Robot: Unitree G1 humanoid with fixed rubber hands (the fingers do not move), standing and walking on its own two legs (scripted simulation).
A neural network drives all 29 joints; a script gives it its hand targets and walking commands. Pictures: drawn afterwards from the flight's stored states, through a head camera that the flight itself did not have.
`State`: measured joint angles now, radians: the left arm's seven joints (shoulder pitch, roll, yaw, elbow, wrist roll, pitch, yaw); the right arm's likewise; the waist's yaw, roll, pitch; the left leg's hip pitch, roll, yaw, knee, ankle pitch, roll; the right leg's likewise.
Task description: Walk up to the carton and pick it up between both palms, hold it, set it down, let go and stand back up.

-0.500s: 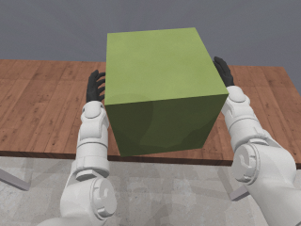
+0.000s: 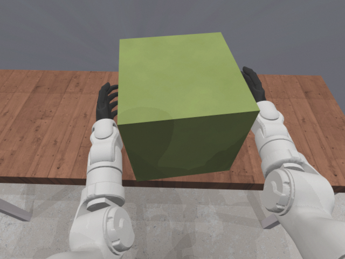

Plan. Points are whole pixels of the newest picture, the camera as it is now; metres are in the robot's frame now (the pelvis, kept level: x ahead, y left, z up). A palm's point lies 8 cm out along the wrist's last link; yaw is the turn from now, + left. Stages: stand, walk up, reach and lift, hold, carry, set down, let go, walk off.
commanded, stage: set down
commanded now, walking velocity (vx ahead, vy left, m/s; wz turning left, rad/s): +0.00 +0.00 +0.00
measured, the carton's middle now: (177, 108) +0.46 +0.05 +0.06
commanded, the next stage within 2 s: none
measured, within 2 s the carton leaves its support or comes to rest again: neither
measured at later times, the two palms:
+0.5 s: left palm (106, 117) +0.39 +0.22 +0.09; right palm (254, 101) +0.46 -0.13 +0.11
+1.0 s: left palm (98, 122) +0.39 +0.24 +0.07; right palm (272, 100) +0.49 -0.18 +0.09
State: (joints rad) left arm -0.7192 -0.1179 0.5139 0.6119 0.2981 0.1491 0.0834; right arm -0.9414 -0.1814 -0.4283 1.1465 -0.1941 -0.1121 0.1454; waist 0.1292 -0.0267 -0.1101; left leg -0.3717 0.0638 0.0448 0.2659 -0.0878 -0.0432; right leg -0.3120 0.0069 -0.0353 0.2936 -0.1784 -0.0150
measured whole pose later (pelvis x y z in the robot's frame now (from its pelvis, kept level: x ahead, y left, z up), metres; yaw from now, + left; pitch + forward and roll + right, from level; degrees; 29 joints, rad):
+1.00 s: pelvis -0.03 +0.00 -0.02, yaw -2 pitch +24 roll -1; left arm -0.86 0.15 0.12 0.88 -0.17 0.11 0.17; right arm -1.11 -0.55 0.20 1.29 0.44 -0.04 0.13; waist 0.24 0.01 -0.23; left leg -0.73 0.10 0.06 0.39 -0.08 -0.04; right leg -0.67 0.04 -0.02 0.37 -0.13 -0.02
